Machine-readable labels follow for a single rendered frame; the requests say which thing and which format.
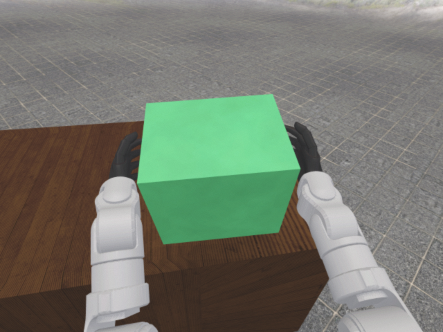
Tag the pedestal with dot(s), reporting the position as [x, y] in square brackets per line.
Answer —
[49, 180]

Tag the carton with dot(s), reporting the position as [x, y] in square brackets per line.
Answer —
[216, 168]

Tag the right robot forearm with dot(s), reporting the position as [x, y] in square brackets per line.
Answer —
[354, 276]

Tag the robot right hand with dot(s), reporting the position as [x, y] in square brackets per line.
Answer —
[305, 149]

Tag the robot left hand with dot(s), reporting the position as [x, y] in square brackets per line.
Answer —
[122, 165]

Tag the left robot forearm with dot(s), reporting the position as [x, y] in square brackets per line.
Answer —
[118, 287]

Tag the right robot upper arm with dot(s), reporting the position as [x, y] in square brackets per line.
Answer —
[383, 319]

